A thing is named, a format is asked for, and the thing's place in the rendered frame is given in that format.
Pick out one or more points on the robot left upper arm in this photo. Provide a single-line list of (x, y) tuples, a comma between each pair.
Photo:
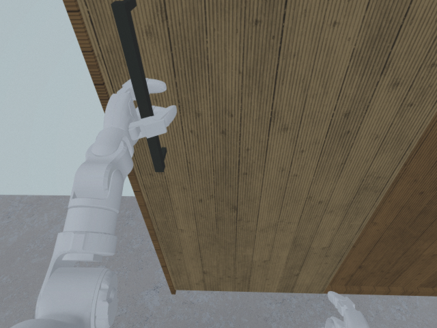
[(77, 297)]

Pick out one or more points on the handle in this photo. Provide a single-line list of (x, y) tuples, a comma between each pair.
[(127, 35)]

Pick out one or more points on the robot left forearm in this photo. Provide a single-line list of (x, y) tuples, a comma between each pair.
[(89, 230)]

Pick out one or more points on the wardrobe door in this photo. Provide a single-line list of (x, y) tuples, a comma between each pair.
[(293, 119), (398, 245)]

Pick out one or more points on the right robot hand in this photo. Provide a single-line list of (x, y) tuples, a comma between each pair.
[(352, 318)]

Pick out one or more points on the left robot hand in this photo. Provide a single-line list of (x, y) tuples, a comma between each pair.
[(121, 112)]

